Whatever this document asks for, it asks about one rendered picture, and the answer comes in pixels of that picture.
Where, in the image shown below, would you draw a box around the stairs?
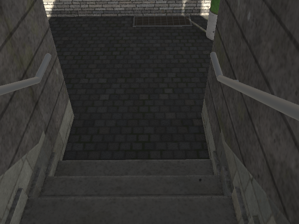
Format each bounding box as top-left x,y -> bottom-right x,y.
20,159 -> 238,224

